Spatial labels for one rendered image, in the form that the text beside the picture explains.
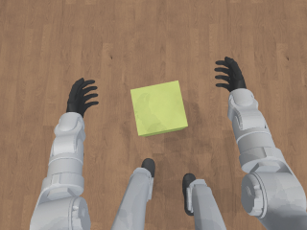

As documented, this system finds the robot right shin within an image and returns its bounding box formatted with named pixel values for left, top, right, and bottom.
left=190, top=179, right=212, bottom=193

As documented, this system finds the right robot forearm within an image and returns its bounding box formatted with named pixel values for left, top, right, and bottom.
left=227, top=88, right=307, bottom=210

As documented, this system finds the robot left hand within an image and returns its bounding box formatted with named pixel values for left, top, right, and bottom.
left=66, top=78, right=99, bottom=117

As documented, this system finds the right robot upper arm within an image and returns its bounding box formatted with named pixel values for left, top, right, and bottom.
left=241, top=172, right=307, bottom=230

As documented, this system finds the carton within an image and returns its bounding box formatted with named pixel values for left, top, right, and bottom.
left=130, top=80, right=188, bottom=137

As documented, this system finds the left robot thigh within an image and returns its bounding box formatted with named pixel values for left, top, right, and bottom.
left=110, top=172, right=154, bottom=230

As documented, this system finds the left robot forearm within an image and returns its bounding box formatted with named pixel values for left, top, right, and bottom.
left=29, top=112, right=86, bottom=230

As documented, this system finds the robot right hand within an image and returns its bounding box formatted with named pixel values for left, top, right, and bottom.
left=214, top=57, right=247, bottom=92

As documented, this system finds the left robot upper arm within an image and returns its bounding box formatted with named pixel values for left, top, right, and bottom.
left=31, top=195, right=91, bottom=230

